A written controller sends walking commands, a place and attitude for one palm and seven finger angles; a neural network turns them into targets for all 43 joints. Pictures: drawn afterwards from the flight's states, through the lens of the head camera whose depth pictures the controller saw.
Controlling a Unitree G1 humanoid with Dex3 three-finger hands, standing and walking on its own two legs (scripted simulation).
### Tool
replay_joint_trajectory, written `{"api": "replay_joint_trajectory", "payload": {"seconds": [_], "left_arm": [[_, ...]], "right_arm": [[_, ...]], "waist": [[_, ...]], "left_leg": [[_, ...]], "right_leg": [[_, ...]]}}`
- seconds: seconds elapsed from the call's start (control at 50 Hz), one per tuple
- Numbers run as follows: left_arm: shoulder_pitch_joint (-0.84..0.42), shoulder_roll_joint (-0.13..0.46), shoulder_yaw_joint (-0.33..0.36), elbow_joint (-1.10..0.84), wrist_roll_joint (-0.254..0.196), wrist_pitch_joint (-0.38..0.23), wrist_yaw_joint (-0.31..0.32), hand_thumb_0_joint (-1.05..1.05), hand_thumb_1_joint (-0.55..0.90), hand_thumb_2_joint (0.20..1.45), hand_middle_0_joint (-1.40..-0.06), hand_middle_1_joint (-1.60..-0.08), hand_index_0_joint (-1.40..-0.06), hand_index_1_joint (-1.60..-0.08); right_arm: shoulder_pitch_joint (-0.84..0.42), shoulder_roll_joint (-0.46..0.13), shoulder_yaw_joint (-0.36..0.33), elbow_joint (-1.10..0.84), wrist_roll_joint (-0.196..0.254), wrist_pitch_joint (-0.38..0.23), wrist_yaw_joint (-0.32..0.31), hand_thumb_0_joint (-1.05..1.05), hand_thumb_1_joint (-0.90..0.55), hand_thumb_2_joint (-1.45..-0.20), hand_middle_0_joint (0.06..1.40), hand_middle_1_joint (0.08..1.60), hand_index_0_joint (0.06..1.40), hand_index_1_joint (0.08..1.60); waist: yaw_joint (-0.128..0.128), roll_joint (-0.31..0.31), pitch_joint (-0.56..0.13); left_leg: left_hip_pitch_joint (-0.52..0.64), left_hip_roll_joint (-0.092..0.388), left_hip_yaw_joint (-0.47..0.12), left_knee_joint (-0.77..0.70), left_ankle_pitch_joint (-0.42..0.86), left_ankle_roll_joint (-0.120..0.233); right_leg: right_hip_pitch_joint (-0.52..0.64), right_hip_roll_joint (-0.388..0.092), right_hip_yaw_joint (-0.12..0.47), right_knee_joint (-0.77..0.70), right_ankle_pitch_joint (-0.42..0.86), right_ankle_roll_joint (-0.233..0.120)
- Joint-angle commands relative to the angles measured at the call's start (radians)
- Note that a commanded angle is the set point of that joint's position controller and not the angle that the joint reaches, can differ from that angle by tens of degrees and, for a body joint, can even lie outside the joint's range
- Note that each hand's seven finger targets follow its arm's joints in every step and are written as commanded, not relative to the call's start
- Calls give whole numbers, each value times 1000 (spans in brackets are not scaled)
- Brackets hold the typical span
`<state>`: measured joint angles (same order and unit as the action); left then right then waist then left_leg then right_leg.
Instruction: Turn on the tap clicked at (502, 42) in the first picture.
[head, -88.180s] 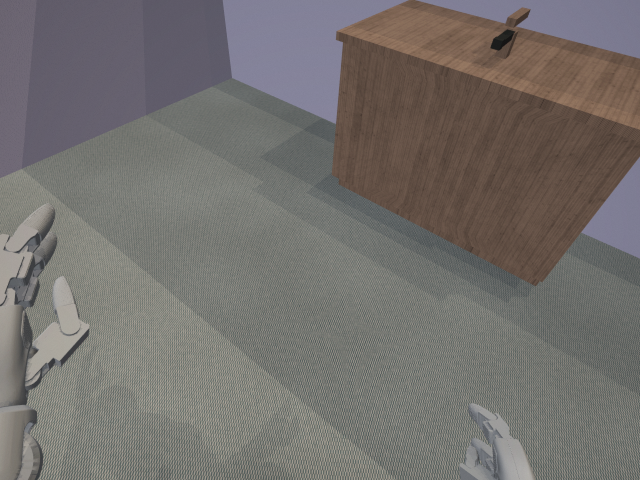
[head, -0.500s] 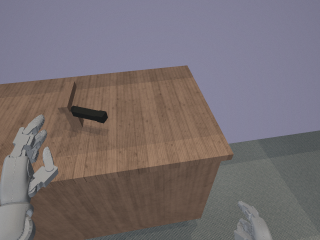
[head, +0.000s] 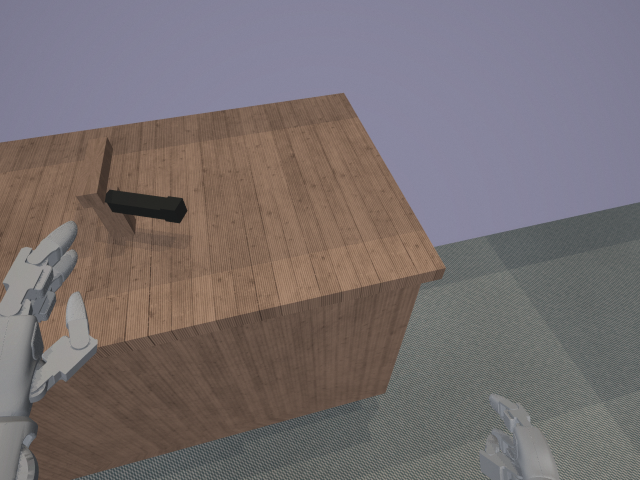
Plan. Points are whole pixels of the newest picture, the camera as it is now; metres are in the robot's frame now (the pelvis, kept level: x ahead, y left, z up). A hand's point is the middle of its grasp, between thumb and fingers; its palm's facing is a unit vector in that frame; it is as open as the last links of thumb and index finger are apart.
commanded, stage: step back with the hand held close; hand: left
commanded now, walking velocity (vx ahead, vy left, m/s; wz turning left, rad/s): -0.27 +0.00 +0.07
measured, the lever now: (174, 209) +0.47 +0.26 +0.05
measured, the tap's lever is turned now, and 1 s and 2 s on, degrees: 64 64 64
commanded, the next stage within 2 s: stop stepping back and stand still in 1.14 s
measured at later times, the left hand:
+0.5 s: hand (5, 413) +0.14 +0.26 +0.15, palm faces +0.45 -0.77 -0.46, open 7.5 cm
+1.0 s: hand out of the picture +0.07 +0.25 +0.16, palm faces +0.39 -0.85 -0.37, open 7.5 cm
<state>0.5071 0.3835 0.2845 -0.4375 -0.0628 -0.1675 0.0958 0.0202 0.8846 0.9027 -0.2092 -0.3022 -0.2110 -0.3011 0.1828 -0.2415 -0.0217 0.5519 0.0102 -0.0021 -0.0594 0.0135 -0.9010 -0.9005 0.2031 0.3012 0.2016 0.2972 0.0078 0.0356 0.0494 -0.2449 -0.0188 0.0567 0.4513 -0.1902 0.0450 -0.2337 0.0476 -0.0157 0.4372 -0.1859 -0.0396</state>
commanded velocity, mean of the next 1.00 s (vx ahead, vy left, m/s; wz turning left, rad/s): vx -0.35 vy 0.00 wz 0.02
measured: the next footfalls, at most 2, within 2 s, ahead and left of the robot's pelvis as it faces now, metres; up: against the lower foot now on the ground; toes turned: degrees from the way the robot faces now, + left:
right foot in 0.42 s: -0.02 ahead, -0.09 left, +0.00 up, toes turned +8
right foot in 1.04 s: -0.23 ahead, -0.11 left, +0.00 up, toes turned +0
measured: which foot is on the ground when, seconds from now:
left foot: down 0.00-1.00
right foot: down 0.00-0.32, up 0.34-0.40, down 0.42-0.76, up 0.78-1.00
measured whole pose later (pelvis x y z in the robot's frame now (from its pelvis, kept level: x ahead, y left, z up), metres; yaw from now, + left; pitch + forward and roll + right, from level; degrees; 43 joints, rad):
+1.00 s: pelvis -0.15 +0.00 +0.00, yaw +0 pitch +2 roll -2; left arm 0.48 0.38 0.33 -0.52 -0.06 -0.14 0.15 0.02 0.89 0.90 -0.20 -0.30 -0.21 -0.30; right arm 0.17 -0.16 0.01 0.60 -0.02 -0.08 -0.06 0.01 -0.90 -0.90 0.20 0.30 0.20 0.30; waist 0.03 0.01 -0.01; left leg -0.42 0.04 0.04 0.34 0.04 0.03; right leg -0.23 0.06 0.03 0.62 -0.43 -0.01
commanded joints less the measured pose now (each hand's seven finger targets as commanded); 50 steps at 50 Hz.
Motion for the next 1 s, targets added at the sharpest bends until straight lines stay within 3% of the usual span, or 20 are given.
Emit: {"api": "replay_joint_trajectory", "payload": {"seconds": [0.0, 0.06, 0.18, 0.24, 0.3, 0.36, 0.4, 0.44, 0.48, 0.5, 0.54, 0.6, 0.64, 0.68, 0.7, 0.74, 0.78, 0.84, 0.94, 0.98], "left_arm": [[-42, 199, 193, -250, -1, -88, 44, 0, 900, 900, -200, -300, -200, -300], [-32, 166, 170, -212, 4, -89, 49, 0, 900, 900, -200, -300, -200, -300], [-72, 143, 132, -207, 21, -90, 64, 0, 900, 900, -200, -300, -200, -300], [-121, 155, 148, -248, 37, -93, 74, 0, 900, 900, -200, -300, -200, -300], [-160, 179, 184, -264, 60, -97, 77, 0, 900, 900, -200, -300, -200, -300], [-110, 153, 182, -223, 64, -87, 65, 0, 900, 900, -200, -300, -200, -300], [-69, 155, 195, -197, 60, -83, 55, 0, 900, 900, -200, -300, -200, -300], [-75, 118, 159, -199, 51, -88, 44, 0, 900, 900, -200, -300, -200, -300], [-100, 122, 132, -227, 26, -94, 42, 0, 900, 900, -200, -300, -200, -300], [-127, 131, 121, -275, 27, -99, 46, 0, 900, 900, -200, -300, -200, -300], [-111, 146, 123, -290, 20, -98, 54, 0, 900, 900, -200, -300, -200, -300], [-100, 207, 171, -319, 18, -102, 63, 0, 900, 900, -200, -300, -200, -300], [-85, 205, 174, -308, 13, -101, 61, 0, 900, 900, -200, -300, -200, -300], [-79, 202, 179, -298, 10, -99, 62, 0, 900, 900, -200, -300, -200, -300], [-70, 217, 197, -298, 10, -100, 64, 0, 900, 900, -200, -300, -200, -300], [-50, 199, 197, -302, 7, -97, 59, 0, 900, 900, -200, -300, -200, -300], [-82, 179, 194, -305, 23, -92, 59, 0, 900, 900, -200, -300, -200, -300], [-62, 134, 148, -292, 8, -67, 60, 0, 900, 900, -200, -300, -200, -300], [-103, 99, 87, -299, 7, -32, 61, 0, 900, 900, -200, -300, -200, -300], [-134, 123, 96, -302, 9, -36, 59, 0, 900, 900, -200, -300, -200, -300]], "right_arm": [[-97, -107, -41, -157, 4, -58, -11, 0, -900, -900, 200, 300, 200, 300], [-82, -111, -41, -155, 6, -69, -13, 0, -900, -900, 200, 300, 200, 300], [-61, -123, -38, -143, 9, -85, -16, 0, -900, -900, 200, 300, 200, 300], [-72, -127, -32, -143, 0, -95, -24, 0, -900, -900, 200, 300, 200, 300], [-83, -129, -35, -139, -7, -102, -31, 0, -900, -900, 200, 300, 200, 300], [-76, -110, -40, -133, -12, -103, -27, 0, -900, -900, 200, 300, 200, 300], [-79, -111, -39, -132, -14, -100, -23, 0, -900, -900, 200, 300, 200, 300], [-82, -102, -30, -112, -13, -98, -16, 0, -900, -900, 200, 300, 200, 300], [-79, -80, -28, -95, -5, -92, -10, 0, -900, -900, 200, 300, 200, 300], [-66, -72, -37, -85, -3, -89, -8, 0, -900, -900, 200, 300, 200, 300], [-62, -77, -54, -98, 6, -84, -4, 0, -900, -900, 200, 300, 200, 300], [-84, -66, -53, -103, 4, -72, -3, 0, -900, -900, 200, 300, 200, 300], [-94, -57, -41, -109, -1, -65, -7, 0, -900, -900, 200, 300, 200, 300], [-101, -74, -40, -109, -4, -60, -13, 0, -900, -900, 200, 300, 200, 300], [-113, -86, -44, -112, -4, -58, -19, 0, -900, -900, 200, 300, 200, 300], [-109, -84, -38, -120, -17, -73, -20, 0, -900, -900, 200, 300, 200, 300], [-95, -83, -45, -103, -32, -100, -18, 0, -900, -900, 200, 300, 200, 300], [-71, -82, -47, -88, -21, -122, -14, 0, -900, -900, 200, 300, 200, 300], [-87, -88, -31, -74, -20, -126, -18, 0, -900, -900, 200, 300, 200, 300], [-80, -79, -33, -60, -22, -118, -19, 0, -900, -900, 200, 300, 200, 300]], "waist": [[17, 63, -175], [11, 39, -133], [-1, -25, -83], [4, 44, -98], [13, 170, -128], [15, 122, -129], [14, 97, -98], [9, 45, -70], [2, -60, -149], [-3, -103, -234], [-4, -156, -278], [-5, -115, -224], [-8, -70, -173], [-5, 16, -170], [2, 100, -178], [10, 221, -226], [8, 233, -210], [13, 100, -219], [17, 195, -213], [19, 125, -218]], "left_leg": [[0, 117, -165, -61, 76, 8], [-80, 122, -178, -89, -134, 18], [-104, 118, -208, -54, -324, 22], [-220, 171, -280, -194, -405, 47], [-367, 241, -361, -312, -517, 80], [-370, 262, -347, -305, -501, 90], [-374, 246, -332, -263, -465, 95], [-283, 211, -283, -185, -349, 70], [-48, 125, -170, 1, -59, 13], [37, 105, -123, 75, 85, -11], [73, 75, -86, 183, 103, -29], [24, 53, -88, 245, 8, -41], [-11, 70, -112, 189, 48, -41], [-8, 122, -171, 69, 241, -19], [6, 170, -222, 1, 305, 0], [-53, 283, -345, -191, 179, 53], [-178, 346, -399, -302, -143, 102], [-7, 307, -317, -284, -117, 75], [-28, 227, -199, -329, -230, 1], [12, 170, -127, -199, -192, -51]], "right_leg": [[44, -124, 141, -39, 157, 16], [21, -110, 138, -53, 6, 20], [-110, -120, 159, -113, -250, 8], [13, -57, 104, 22, -165, 36], [182, 1, 69, 231, -47, 55], [183, 7, 68, 300, -104, 56], [171, 7, 81, 224, -92, 50], [92, -10, 100, 80, -30, 37], [-61, -114, 223, -34, 207, -9], [-52, -168, 268, -33, 377, -5], [-70, -234, 300, -48, 430, -31], [-105, -273, 324, -68, 416, -61], [-107, -252, 298, -41, 392, -58], [-100, -164, 238, 25, 356, -15], [-102, -96, 183, 62, 249, 14], [-41, 16, 96, 274, -183, 42], [9, 31, 120, 483, -261, 43], [-104, 16, 90, 407, -268, 41], [14, 46, 5, 117, -246, 26], [8, 2, 12, -130, -129, 0]]}}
